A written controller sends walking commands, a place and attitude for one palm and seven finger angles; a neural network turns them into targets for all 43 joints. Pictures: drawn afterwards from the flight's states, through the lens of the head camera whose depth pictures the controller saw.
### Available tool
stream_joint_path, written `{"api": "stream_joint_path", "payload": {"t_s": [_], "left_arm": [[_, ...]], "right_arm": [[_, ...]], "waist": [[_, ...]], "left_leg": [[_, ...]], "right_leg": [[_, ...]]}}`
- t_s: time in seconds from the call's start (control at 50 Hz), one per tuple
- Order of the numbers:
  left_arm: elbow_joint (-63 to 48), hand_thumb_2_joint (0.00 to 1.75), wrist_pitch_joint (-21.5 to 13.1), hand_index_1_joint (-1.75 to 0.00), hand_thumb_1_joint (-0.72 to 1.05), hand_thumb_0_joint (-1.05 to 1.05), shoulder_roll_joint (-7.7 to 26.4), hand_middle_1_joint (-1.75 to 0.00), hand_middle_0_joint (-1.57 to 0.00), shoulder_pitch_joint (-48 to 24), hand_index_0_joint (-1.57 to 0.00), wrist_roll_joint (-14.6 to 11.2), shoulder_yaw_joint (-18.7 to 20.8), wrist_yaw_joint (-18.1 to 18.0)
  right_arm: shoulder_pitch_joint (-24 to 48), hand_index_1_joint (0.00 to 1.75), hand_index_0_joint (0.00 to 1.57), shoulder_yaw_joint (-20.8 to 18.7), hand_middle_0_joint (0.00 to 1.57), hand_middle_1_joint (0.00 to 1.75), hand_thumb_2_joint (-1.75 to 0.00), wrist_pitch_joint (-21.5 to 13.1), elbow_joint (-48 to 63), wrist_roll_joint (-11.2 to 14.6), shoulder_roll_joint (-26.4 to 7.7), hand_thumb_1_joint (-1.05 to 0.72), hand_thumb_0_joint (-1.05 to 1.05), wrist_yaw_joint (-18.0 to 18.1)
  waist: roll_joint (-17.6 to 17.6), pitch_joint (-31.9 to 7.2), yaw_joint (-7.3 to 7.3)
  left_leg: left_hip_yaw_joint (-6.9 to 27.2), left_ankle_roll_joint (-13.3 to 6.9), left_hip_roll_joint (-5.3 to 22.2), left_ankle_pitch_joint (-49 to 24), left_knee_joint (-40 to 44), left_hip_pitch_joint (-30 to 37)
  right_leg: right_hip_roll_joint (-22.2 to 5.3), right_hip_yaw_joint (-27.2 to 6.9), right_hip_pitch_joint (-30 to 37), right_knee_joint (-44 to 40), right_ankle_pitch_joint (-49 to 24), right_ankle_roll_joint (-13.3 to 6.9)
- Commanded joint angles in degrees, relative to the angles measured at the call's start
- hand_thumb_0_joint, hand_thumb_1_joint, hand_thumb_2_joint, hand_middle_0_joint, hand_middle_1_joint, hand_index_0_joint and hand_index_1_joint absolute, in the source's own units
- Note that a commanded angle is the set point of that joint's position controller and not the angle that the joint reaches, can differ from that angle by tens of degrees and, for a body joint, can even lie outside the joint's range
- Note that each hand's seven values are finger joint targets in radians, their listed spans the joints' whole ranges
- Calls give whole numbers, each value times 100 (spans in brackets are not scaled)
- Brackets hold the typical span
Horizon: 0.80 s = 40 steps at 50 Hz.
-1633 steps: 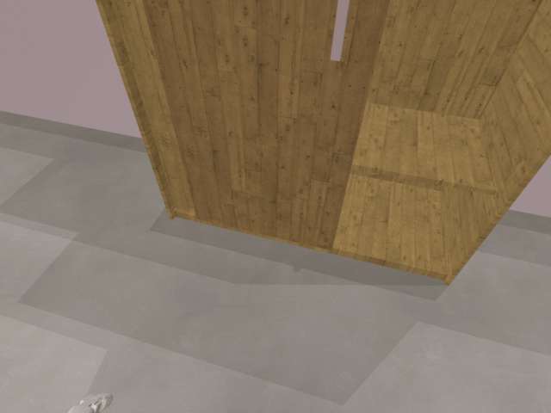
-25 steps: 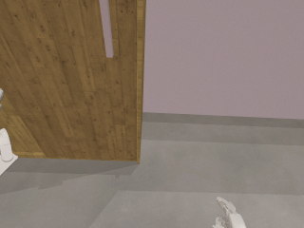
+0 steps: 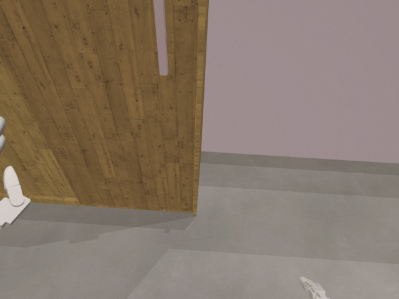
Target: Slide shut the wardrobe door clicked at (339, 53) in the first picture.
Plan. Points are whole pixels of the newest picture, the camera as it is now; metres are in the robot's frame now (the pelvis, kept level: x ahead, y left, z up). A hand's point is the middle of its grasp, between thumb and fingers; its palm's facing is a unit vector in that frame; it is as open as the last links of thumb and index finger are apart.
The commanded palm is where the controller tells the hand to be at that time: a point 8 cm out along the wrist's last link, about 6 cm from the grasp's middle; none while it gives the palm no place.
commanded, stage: let the arm hang, fingers relaxed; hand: left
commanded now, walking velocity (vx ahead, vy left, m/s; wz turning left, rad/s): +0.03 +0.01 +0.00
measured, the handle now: (162, 27) +0.74 +0.17 +0.26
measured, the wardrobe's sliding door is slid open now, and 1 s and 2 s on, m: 0.00 0.00 0.00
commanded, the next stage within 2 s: look to check the result in 1.18 s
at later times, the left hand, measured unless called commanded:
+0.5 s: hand out of the picture +0.04 +0.20 -0.17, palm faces +0.06 -0.98 -0.20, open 6.9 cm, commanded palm none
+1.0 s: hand out of the picture +0.03 +0.22 -0.16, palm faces +0.05 -0.97 -0.24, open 7.4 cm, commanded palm none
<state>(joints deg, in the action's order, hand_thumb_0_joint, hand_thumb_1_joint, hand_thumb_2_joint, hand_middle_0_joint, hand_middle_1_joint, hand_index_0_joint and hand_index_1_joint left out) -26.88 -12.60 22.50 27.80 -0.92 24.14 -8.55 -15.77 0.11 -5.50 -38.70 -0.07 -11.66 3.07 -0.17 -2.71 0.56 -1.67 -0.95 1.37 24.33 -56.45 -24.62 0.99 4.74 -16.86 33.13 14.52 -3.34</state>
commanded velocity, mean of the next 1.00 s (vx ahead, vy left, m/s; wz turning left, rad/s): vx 0.00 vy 0.00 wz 0.00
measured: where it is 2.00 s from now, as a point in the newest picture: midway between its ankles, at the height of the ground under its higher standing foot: outside the picture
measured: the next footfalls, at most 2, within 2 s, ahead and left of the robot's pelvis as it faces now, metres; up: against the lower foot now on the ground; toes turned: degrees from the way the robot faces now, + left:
right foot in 0.32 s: +0.09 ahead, -0.12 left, +0.00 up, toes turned +4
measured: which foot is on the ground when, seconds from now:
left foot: down 0.00-1.00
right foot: down 0.00-0.08, up 0.10-0.30, down 0.32-1.00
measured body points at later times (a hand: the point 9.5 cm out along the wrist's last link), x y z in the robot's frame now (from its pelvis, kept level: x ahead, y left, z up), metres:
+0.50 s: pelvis -0.01 +0.01 +0.00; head +0.01 +0.02 +0.45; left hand +0.03 +0.25 -0.15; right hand +0.02 -0.24 -0.14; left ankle +0.03 +0.13 -0.73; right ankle +0.05 -0.12 -0.73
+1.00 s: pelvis +0.01 +0.02 +0.01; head +0.02 +0.02 +0.46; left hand +0.03 +0.28 -0.14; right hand +0.05 -0.22 -0.14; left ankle +0.03 +0.13 -0.73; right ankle +0.05 -0.12 -0.73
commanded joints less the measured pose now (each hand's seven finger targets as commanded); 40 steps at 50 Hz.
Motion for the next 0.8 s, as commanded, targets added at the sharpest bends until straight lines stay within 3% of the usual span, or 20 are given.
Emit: {"api": "stream_joint_path", "payload": {"t_s": [0.0, 0.04, 0.06, 0.08, 0.1, 0.12, 0.14, 0.18, 0.2, 0.24, 0.26, 0.28, 0.3, 0.32, 0.36, 0.38, 0.42, 0.46, 0.56, 0.78], "left_arm": [[-555, 90, -130, -30, 90, 0, 908, -30, -20, -512, -20, -80, 436, -67], [-804, 90, -150, -30, 90, 0, 930, -30, -20, -695, -20, -62, 363, -100], [3270, 90, 994, -30, 90, 0, -658, -30, -20, -472, -20, 395, -1766, 711], [3216, 90, 1394, -30, 90, 0, -759, -30, -20, -221, -20, 281, -1652, 796], [3055, 90, 1452, -30, 90, 0, -628, -30, -20, -392, -20, 326, -1602, 833], [3122, 90, 1402, -30, 90, 0, -666, -30, -20, -692, -20, 325, -1746, 855], [3438, 90, 1350, -30, 90, 0, -638, -30, -20, -921, -20, 327, -1783, 868], [4150, 90, 1316, -30, 90, 0, -634, -30, -20, -1139, -20, 250, -1923, 860], [4542, 90, 1328, -30, 90, 0, -594, -30, -20, -1047, -20, 239, -1966, 844], [5393, 90, 1310, -30, 90, 0, -410, -30, -20, -775, -20, 214, -1992, 834], [5776, 90, 1273, -30, 90, 0, -121, -30, -20, -625, -20, 236, -1988, 817], [6054, 90, 1237, -30, 90, 0, 205, -30, -20, -630, -20, 254, -1996, 814], [6219, 90, 1247, -30, 90, 0, 383, -30, -20, -920, -20, 264, -2027, 836], [6345, 90, 1285, -30, 90, 0, 392, -30, -20, -1231, -20, 263, -2074, 845], [6837, 90, 1273, -30, 90, 0, -18, -30, -20, -1475, -20, 228, -2129, 802], [6936, 90, 1260, -30, 90, 0, -311, -30, -20, -1464, -20, 250, -2042, 768], [7189, 90, 1295, -30, 90, 0, -360, -30, -20, -1459, -20, 214, -2096, 757], [7441, 90, 1354, -30, 90, 0, -400, -30, -20, -1389, -20, 188, -2114, 761], [8074, 90, 1303, -30, 90, 0, -306, -30, -20, -1284, -20, 166, -2128, 775], [8720, 90, 1255, -30, 90, 0, -195, -30, -20, -1433, -20, 167, -2159, 742]], "right_arm": [[757, 30, 20, -172, 20, 30, -90, -265, 1032, -21, -590, -90, 0, 153], [742, 30, 20, -164, 20, 30, -90, -345, 978, -69, -638, -90, 0, 252], [-183, 30, 20, -360, 20, 30, -90, -266, -461, -146, -1351, -90, 0, -426], [-98, 30, 20, -365, 20, 30, -90, 169, -67, -155, -1219, -90, 0, -373], [-23, 30, 20, -392, 20, 30, -90, 234, 149, -212, -1378, -90, 0, -286], [208, 30, 20, -405, 20, 30, -90, 188, 280, -297, -1334, -90, 0, -249], [137, 30, 20, -316, 20, 30, -90, 126, 231, -367, -1173, -90, 0, -205], [208, 30, 20, -281, 20, 30, -90, 160, 122, -383, -1255, -90, 0, -167], [293, 30, 20, -279, 20, 30, -90, 221, 34, -346, -1320, -90, 0, -166], [536, 30, 20, -236, 20, 30, -90, 351, -134, -231, -1242, -90, 0, -202], [507, 30, 20, -202, 20, 30, -90, 408, -204, -162, -918, -90, 0, -232], [382, 30, 20, -159, 20, 30, -90, 484, -220, -102, -594, -90, 0, -260], [193, 30, 20, -164, 20, 30, -90, 575, -336, -110, -554, -90, 0, -279], [-39, 30, 20, -168, 20, 30, -90, 629, -499, -129, -534, -90, 0, -328], [-184, 30, 20, -164, 20, 30, -90, 666, -853, -135, -424, -90, 0, -277], [-274, 30, 20, -203, 20, 30, -90, 638, -941, -173, -429, -90, 0, -244], [-320, 30, 20, -198, 20, 30, -90, 620, -1114, -167, -504, -90, 0, -233], [-134, 30, 20, -204, 20, 30, -90, 611, -1219, -203, -612, -90, 0, -212], [-243, 30, 20, -230, 20, 30, -90, 549, -1525, -155, -707, -90, 0, -178], [-180, 30, 20, -246, 20, 30, -90, 526, -2036, -128, -779, -90, 0, -164]], "waist": [[1033, 225, -134], [198, 164, -157], [-1210, 431, -663], [-2079, 450, -400], [-1559, 485, -492], [-567, 316, -338], [12, -155, -375], [310, -413, -218], [187, -538, -68], [-191, -434, 186], [175, -304, 192], [697, -59, 44], [521, 125, -105], [-130, 273, -300], [640, 375, -344], [522, 245, -353], [-330, 159, -311], [-859, 489, -136], [48, 348, -33], [1, 555, -71]], "left_leg": [[-9, -62, 334, -396, 1502, 934], [-194, -47, 90, -529, 2641, 1606], [1270, -351, 776, -1963, 2524, 1388], [2452, -910, 1761, -1989, 3582, 700], [2914, -1294, 2039, -1856, 3806, 437], [3010, -1343, 1958, -2350, 3538, 255], [2811, -1287, 1759, -3560, 3296, 726], [1880, -1128, 1519, -5402, 2801, 1376], [1461, -931, 1340, -5361, 2668, 1423], [838, -447, 765, -3665, 2469, 658], [441, -127, 166, -1892, 2140, 155], [117, 87, -248, -36, 1711, -30], [56, 62, -260, 405, 1427, 335], [49, 17, -207, 160, 1484, 891], [161, -9, -181, -602, 1658, 1084], [259, -46, -86, -850, 1942, 1266], [635, -102, 126, -996, 2664, 1382], [1057, -174, 394, -35, 3459, 508], [896, -167, 315, -423, 3599, 537], [863, -147, 381, -678, 3865, 943]], "right_leg": [[-1422, -1277, -1110, -1822, 2037, -477], [-1046, -997, -1173, -1280, 2080, -243], [-805, -302, -2047, 1097, 484, 204], [-106, -270, -2068, 2319, 1928, 517], [-167, -735, -2070, 3195, 1852, 498], [-310, -975, -2008, 3274, 1632, 499], [-240, -870, -1829, 3208, 1711, 505], [-235, -732, -1402, 2225, 1613, 570], [-164, -525, -881, 1471, 1325, 571], [-100, -472, 408, 105, -174, 502], [-466, -1275, 774, -468, -834, 348], [-1368, -2404, 322, -1252, -541, 21], [-1788, -2796, -331, -1788, 429, -342], [-1660, -2452, -876, -1874, 1393, -396], [-1072, -2036, -1005, -1775, 1439, -231], [-981, -1770, -918, -1577, 1029, -201], [-644, -1296, -750, -1191, 912, -9], [-362, -985, -247, -1079, 1020, 141], [-458, -1019, 401, -1235, 392, 113], [-504, -951, 293, -1337, 95, 167]]}}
